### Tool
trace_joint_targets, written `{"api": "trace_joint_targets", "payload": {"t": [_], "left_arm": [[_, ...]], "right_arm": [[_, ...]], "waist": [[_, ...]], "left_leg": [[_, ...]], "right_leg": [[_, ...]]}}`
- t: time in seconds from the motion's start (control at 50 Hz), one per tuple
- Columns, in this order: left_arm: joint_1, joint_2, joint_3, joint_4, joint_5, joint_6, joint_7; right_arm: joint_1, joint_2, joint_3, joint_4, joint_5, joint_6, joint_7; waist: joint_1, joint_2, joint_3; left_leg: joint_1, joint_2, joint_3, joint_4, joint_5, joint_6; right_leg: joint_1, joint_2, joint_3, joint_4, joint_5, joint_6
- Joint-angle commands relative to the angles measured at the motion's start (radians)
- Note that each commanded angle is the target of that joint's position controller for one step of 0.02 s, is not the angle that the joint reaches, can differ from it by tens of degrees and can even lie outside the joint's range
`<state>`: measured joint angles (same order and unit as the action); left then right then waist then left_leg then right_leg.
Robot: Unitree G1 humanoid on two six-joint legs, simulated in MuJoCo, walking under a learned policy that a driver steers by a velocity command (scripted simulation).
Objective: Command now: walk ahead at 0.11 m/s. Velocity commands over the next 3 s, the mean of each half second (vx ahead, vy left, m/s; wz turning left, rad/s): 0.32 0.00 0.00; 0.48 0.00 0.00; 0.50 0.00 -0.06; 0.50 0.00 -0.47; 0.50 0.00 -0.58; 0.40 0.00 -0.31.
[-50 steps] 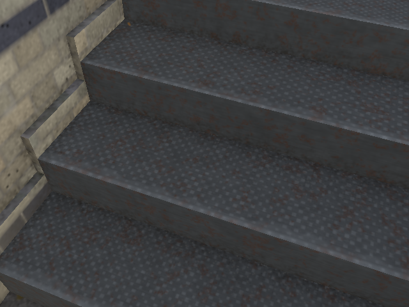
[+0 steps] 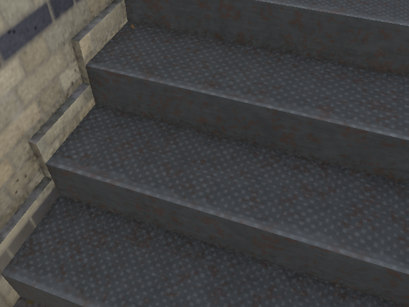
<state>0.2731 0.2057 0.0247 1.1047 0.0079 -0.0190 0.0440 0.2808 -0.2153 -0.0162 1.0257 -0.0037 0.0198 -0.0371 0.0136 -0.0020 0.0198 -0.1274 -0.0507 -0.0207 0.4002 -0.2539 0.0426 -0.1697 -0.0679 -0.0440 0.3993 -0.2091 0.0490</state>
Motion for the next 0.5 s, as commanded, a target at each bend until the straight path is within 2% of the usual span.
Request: {"api": "trace_joint_targets", "payload": {"t": [0.02,0.04,0.06,0.08,0.1,0.12,0.14,0.16,0.18,0.2,0.22,0.24,0.26,0.28,0.3,0.32,0.34,0.36,0.38,0.4,0.42,0.44,0.46,0.48,0.5], "left_arm": [[0.047,0.086,0.014,-0.011,-0.005,-0.001,0.011],[0.034,0.079,0.013,-0.022,-0.008,-0.003,0.015],[0.018,0.074,0.012,-0.035,-0.009,-0.009,0.017],[-0.001,0.063,0.009,-0.049,-0.010,-0.020,0.014],[-0.012,0.054,0.005,-0.062,-0.012,-0.034,0.007],[-0.063,0.073,0.011,-0.089,-0.028,-0.049,-0.001],[-0.080,0.089,0.016,-0.108,-0.042,-0.062,-0.009],[-0.077,0.104,0.021,-0.120,-0.054,-0.074,-0.015],[-0.075,0.110,0.023,-0.127,-0.052,-0.085,-0.022],[-0.083,0.103,0.022,-0.131,-0.045,-0.092,-0.028],[-0.013,0.063,0.012,-0.104,-0.031,-0.091,-0.037],[0.081,0.042,0.011,-0.071,-0.026,-0.085,-0.040],[0.172,0.053,0.022,-0.037,-0.023,-0.080,-0.040],[0.225,0.072,0.036,-0.019,-0.016,-0.073,-0.036],[0.303,0.098,0.048,-0.006,-0.006,-0.073,-0.038],[0.400,0.196,0.064,0.003,0.000,-0.068,-0.031],[0.426,0.252,0.067,0.009,0.014,-0.080,-0.040],[0.344,0.218,0.058,0.002,-0.006,-0.090,-0.044],[0.244,0.141,0.036,-0.017,-0.015,-0.082,-0.044],[0.201,0.100,0.016,-0.022,0.000,-0.067,-0.052],[0.188,0.073,0.002,-0.023,0.012,-0.055,-0.060],[0.205,0.036,-0.013,-0.015,0.016,-0.043,-0.063],[0.230,0.014,-0.025,-0.005,0.016,-0.033,-0.061],[0.244,0.020,-0.028,-0.001,0.015,-0.026,-0.058],[0.260,0.028,-0.031,0.004,0.018,-0.023,-0.054]], "right_arm": [[0.052,-0.118,-0.021,-0.023,0.006,-0.003,-0.011],[0.051,-0.136,-0.027,-0.029,0.011,-0.004,-0.015],[0.070,-0.150,-0.033,-0.033,0.015,-0.007,-0.016],[0.103,-0.170,-0.042,-0.032,0.018,-0.015,-0.014],[0.126,-0.195,-0.053,-0.031,0.023,-0.026,-0.013],[0.127,-0.207,-0.059,-0.039,0.015,-0.043,-0.015],[0.133,-0.205,-0.063,-0.041,0.011,-0.060,-0.016],[0.115,-0.190,-0.063,-0.048,0.025,-0.077,-0.021],[0.093,-0.176,-0.061,-0.059,0.036,-0.086,-0.023],[0.071,-0.167,-0.059,-0.068,0.040,-0.086,-0.023],[0.066,-0.168,-0.059,-0.066,0.041,-0.074,-0.020],[0.041,-0.174,-0.060,-0.075,0.042,-0.060,-0.016],[0.016,-0.180,-0.060,-0.089,0.042,-0.054,-0.012],[-0.001,-0.177,-0.054,-0.101,0.040,-0.055,-0.009],[-0.022,-0.142,-0.044,-0.114,0.037,-0.062,-0.001],[-0.035,-0.059,-0.020,-0.141,0.006,-0.075,0.007],[0.069,-0.028,-0.016,-0.128,0.036,-0.089,0.008],[0.072,-0.065,-0.021,-0.127,0.066,-0.098,0.014],[-0.007,-0.089,-0.025,-0.148,0.071,-0.108,0.027],[-0.039,-0.070,-0.024,-0.142,0.059,-0.108,0.029],[-0.028,-0.056,-0.022,-0.137,0.040,-0.103,0.033],[-0.014,-0.036,-0.017,-0.130,0.035,-0.096,0.046],[-0.011,-0.006,-0.006,-0.132,0.038,-0.087,0.058],[-0.012,0.019,0.004,-0.143,0.038,-0.080,0.066],[-0.059,0.045,0.018,-0.166,0.035,-0.077,0.069]], "waist": [[-0.009,0.024,0.030],[-0.013,0.056,0.051],[-0.029,0.090,0.083],[-0.048,0.136,0.113],[-0.061,0.166,0.139],[-0.073,0.177,0.165],[-0.071,0.167,0.167],[-0.049,0.132,0.152],[-0.035,0.096,0.129],[-0.029,0.075,0.106],[-0.003,0.080,0.066],[0.044,0.099,0.040],[0.092,0.084,0.018],[0.125,0.047,0.010],[0.161,-0.019,-0.020],[0.164,-0.301,-0.081],[0.107,-0.321,-0.139],[0.065,-0.176,-0.011],[0.048,-0.100,0.109],[0.036,-0.060,0.136],[0.011,-0.043,0.134],[0.001,-0.052,0.124],[-0.002,-0.065,0.118],[-0.008,-0.059,0.120],[-0.002,-0.049,0.135]], "left_leg": [[-0.089,0.053,-0.070,-0.121,-0.150,0.030],[-0.115,0.071,-0.107,-0.148,-0.335,0.057],[-0.128,0.114,-0.176,-0.190,-0.471,0.091],[-0.121,0.186,-0.280,-0.237,-0.556,0.135],[-0.136,0.270,-0.394,-0.273,-0.570,0.189],[-0.081,0.333,-0.471,-0.300,-0.499,0.225],[-0.012,0.374,-0.509,-0.301,-0.414,0.245],[0.051,0.388,-0.499,-0.290,-0.346,0.237],[0.084,0.371,-0.444,-0.280,-0.270,0.210],[0.081,0.332,-0.364,-0.266,-0.178,0.179],[0.000,0.281,-0.270,-0.230,-0.075,0.168],[-0.122,0.234,-0.189,-0.181,-0.019,0.162],[-0.233,0.198,-0.140,-0.097,0.085,0.154],[-0.274,0.157,-0.095,0.027,0.264,0.134],[-0.304,0.098,-0.033,0.256,0.362,0.084],[-0.488,0.013,0.034,0.662,-0.013,-0.003],[-0.623,-0.041,-0.066,0.937,-0.262,-0.020],[-0.758,0.036,-0.104,1.093,-0.227,-0.006],[-0.870,0.082,-0.081,1.173,-0.138,0.011],[-0.906,0.096,-0.044,1.264,-0.087,0.016],[-0.918,0.117,-0.027,1.323,-0.039,0.017],[-0.923,0.128,-0.009,1.398,-0.018,0.018],[-0.948,0.130,0.010,1.475,-0.019,0.016],[-0.980,0.132,0.014,1.515,-0.023,0.006],[-1.031,0.134,0.023,1.552,-0.026,-0.008]], "right_leg": [[-0.009,0.046,-0.043,0.008,-0.143,-0.011],[-0.052,0.068,-0.069,0.070,-0.222,-0.017],[-0.121,0.081,-0.079,0.147,-0.263,-0.023],[-0.201,0.082,-0.070,0.247,-0.267,-0.032],[-0.252,0.052,-0.023,0.361,-0.254,-0.049],[-0.382,0.014,0.029,0.463,-0.291,-0.064],[-0.483,-0.020,0.077,0.541,-0.342,-0.081],[-0.539,-0.050,0.106,0.547,-0.333,-0.100],[-0.537,-0.065,0.110,0.491,-0.306,-0.111],[-0.480,-0.058,0.087,0.402,-0.273,-0.111],[-0.319,-0.018,0.030,0.350,-0.259,-0.107],[-0.129,0.026,-0.032,0.290,-0.202,-0.101],[0.044,0.083,-0.084,0.232,-0.083,-0.091],[0.128,0.131,-0.111,0.153,-0.036,-0.087],[0.211,0.095,-0.030,0.023,0.012,-0.107],[0.345,-0.166,0.345,-0.104,0.179,-0.171],[0.354,-0.363,0.776,-0.243,-0.010,-0.359],[0.272,-0.406,0.803,-0.278,-0.345,-0.408],[0.203,-0.347,0.651,-0.273,-0.449,-0.360],[0.151,-0.285,0.532,-0.260,-0.389,-0.314],[0.103,-0.232,0.424,-0.232,-0.275,-0.276],[0.060,-0.193,0.342,-0.215,-0.196,-0.255],[0.021,-0.170,0.283,-0.203,-0.140,-0.252],[-0.024,-0.159,0.242,-0.195,-0.107,-0.255],[-0.052,-0.155,0.222,-0.193,-0.076,-0.261]]}}
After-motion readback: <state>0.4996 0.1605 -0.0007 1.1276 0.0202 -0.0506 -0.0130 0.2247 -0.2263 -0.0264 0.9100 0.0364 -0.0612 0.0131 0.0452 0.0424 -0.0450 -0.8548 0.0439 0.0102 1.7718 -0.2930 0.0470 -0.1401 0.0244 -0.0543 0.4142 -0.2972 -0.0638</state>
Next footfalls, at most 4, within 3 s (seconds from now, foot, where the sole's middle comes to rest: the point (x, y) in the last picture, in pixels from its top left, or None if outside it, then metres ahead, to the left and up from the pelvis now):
0.32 right None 0.11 -0.15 -0.78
0.80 left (199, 299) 0.48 0.05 -0.61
1.30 right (274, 196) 0.73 -0.16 -0.45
1.88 left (211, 66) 1.13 0.02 -0.28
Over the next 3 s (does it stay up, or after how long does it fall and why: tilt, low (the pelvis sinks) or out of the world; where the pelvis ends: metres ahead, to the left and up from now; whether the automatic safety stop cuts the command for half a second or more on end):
stays up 1.42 -0.39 0.69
